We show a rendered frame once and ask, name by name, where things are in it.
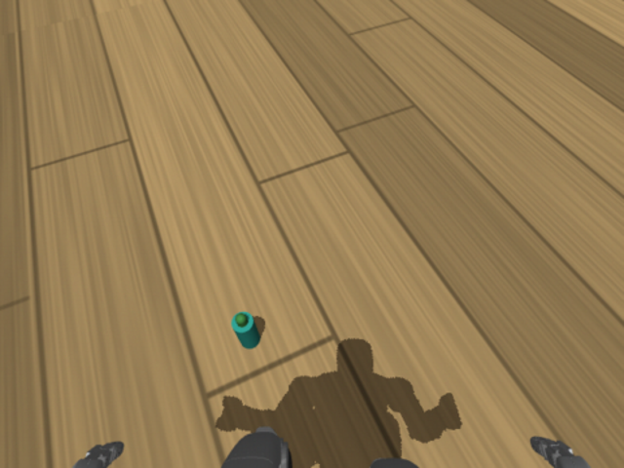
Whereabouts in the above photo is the right robot hand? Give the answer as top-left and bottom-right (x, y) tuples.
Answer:
(530, 437), (591, 468)

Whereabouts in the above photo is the bottle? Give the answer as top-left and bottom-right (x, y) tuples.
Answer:
(231, 312), (260, 349)

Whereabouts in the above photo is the left robot hand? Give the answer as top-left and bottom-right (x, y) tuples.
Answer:
(72, 442), (124, 468)

